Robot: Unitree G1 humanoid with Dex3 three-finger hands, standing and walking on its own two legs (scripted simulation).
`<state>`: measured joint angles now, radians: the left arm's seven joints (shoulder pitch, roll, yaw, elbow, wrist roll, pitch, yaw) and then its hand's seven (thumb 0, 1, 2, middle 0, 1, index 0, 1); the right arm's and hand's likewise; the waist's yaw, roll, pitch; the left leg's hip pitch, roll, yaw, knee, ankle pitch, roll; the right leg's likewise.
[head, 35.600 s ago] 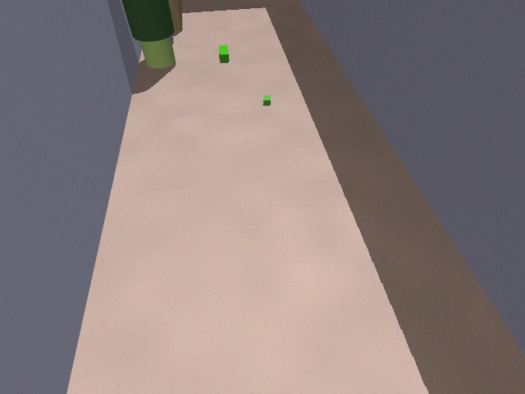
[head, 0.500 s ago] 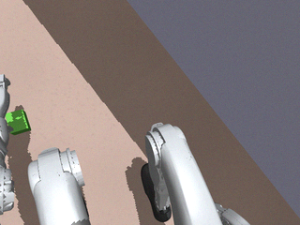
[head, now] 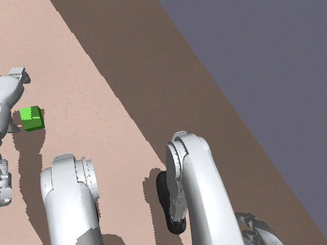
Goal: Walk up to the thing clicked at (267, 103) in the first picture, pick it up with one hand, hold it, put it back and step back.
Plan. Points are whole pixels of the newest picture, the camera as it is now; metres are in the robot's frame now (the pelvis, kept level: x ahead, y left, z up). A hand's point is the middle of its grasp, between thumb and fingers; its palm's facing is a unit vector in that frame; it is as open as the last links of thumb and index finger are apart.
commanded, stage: withdraw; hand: left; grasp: from above
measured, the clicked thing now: (32, 118) +0.46 +0.28 -0.31
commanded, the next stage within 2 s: home in 0.06 s
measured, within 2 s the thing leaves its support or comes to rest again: neither
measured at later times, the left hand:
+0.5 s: hand out of the picture +0.40 +0.27 -0.07, palm faces -0.34 -0.28 -0.90, open 11.2 cm
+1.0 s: hand out of the picture +0.26 +0.23 +0.16, palm faces -0.02 -0.89 -0.46, open 7.4 cm
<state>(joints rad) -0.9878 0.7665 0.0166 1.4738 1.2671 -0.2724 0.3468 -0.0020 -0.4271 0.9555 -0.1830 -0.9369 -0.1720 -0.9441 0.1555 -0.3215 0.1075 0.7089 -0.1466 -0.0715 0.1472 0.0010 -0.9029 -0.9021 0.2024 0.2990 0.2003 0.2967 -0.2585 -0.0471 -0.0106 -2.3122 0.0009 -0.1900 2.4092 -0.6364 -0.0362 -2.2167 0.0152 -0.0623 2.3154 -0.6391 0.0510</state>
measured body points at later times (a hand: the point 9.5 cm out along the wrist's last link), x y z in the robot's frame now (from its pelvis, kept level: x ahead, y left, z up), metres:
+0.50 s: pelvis +0.01 +0.00 +0.06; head +0.19 +0.03 +0.47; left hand +0.41 +0.28 -0.01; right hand +0.11 -0.26 -0.07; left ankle +0.09 +0.14 -0.29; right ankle +0.11 -0.13 -0.29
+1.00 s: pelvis +0.03 +0.00 +0.25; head +0.14 +0.03 +0.68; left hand +0.26 +0.27 +0.19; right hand +0.27 -0.21 +0.16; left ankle +0.09 +0.14 -0.29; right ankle +0.11 -0.13 -0.29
